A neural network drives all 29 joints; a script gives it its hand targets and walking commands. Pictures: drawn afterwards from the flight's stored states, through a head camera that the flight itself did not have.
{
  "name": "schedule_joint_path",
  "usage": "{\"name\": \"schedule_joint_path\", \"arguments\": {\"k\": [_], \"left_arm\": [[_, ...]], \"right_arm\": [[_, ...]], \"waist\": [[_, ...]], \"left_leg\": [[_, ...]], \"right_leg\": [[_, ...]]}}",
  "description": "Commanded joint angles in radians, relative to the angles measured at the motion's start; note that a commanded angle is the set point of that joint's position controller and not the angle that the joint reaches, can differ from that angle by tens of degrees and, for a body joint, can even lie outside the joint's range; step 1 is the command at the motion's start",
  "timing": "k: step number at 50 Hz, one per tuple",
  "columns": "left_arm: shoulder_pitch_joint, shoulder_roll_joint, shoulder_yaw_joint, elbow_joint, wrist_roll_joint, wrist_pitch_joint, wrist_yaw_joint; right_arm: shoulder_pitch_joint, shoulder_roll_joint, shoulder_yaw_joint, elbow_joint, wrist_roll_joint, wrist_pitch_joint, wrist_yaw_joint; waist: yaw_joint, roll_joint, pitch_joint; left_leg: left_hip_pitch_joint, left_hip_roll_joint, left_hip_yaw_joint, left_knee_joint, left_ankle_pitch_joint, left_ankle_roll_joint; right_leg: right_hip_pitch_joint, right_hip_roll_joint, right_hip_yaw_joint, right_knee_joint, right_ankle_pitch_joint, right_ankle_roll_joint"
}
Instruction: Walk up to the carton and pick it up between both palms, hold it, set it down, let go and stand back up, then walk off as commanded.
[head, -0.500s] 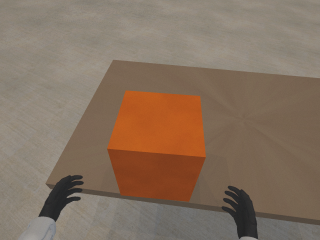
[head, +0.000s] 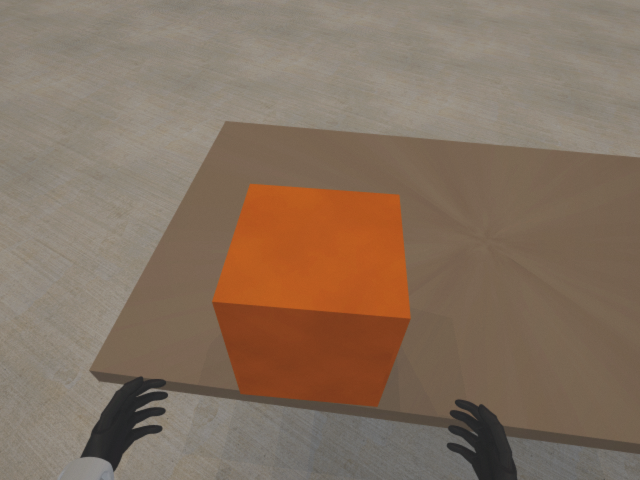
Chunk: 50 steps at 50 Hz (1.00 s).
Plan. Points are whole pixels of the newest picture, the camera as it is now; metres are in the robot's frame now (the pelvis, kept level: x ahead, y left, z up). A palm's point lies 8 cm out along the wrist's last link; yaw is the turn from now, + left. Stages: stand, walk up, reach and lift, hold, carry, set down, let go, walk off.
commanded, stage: set down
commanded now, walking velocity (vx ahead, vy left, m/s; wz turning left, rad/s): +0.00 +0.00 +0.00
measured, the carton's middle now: (316, 299) +0.37 +0.03 +0.00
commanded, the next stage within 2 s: let go in 0.66 s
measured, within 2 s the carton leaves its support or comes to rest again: neither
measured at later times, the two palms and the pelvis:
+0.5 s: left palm (123, 458) +0.16 +0.25 -0.05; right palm out of the picture +0.15 -0.21 -0.07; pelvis +0.01 +0.00 +0.00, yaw +0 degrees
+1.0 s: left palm (134, 459) +0.16 +0.24 -0.06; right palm out of the picture +0.16 -0.23 -0.09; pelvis +0.01 -0.01 +0.00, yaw +0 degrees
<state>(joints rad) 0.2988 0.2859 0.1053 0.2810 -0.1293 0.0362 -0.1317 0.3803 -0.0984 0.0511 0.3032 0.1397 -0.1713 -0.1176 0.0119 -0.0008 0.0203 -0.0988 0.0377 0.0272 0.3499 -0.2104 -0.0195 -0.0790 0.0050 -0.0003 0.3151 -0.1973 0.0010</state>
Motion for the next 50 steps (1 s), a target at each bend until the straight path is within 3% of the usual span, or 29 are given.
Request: {"name": "schedule_joint_path", "arguments": {"k": [1, 20, 35, 50], "left_arm": [[-0.039, 0.078, -0.073, -0.063, 0.037, 0.013, 0.034], [-0.066, 0.02, -0.087, 0.056, 0.106, 0.08, 0.073], [-0.113, -0.01, -0.084, 0.123, 0.138, 0.082, 0.087], [-0.146, -0.023, -0.091, 0.164, 0.141, 0.089, 0.094]], "right_arm": [[-0.074, -0.104, -0.071, -0.06, -0.106, -0.008, 0.04], [-0.157, -0.155, -0.097, 0.122, -0.148, -0.021, 0.095], [-0.244, -0.203, -0.1, 0.31, -0.162, -0.068, 0.122], [-0.282, -0.22, -0.105, 0.354, -0.166, -0.072, 0.13]], "waist": [[0.023, 0.061, 0.075], [0.009, 0.04, 0.058], [0.006, 0.04, 0.031], [-0.003, 0.003, 0.029]], "left_leg": [[0.097, -0.022, 0.05, -0.073, 0.202, -0.044], [0.128, -0.031, 0.066, -0.036, 0.237, -0.045], [0.16, -0.035, 0.058, 0.01, 0.328, -0.046], [0.147, -0.043, 0.06, 0.029, 0.275, -0.027]], "right_leg": [[-0.023, 0.035, -0.015, -0.074, 0.005, -0.038], [-0.085, 0.042, -0.044, -0.061, 0.028, -0.045], [-0.116, 0.05, -0.067, -0.042, 0.096, -0.049], [-0.127, 0.043, -0.065, -0.037, 0.11, -0.036]]}}
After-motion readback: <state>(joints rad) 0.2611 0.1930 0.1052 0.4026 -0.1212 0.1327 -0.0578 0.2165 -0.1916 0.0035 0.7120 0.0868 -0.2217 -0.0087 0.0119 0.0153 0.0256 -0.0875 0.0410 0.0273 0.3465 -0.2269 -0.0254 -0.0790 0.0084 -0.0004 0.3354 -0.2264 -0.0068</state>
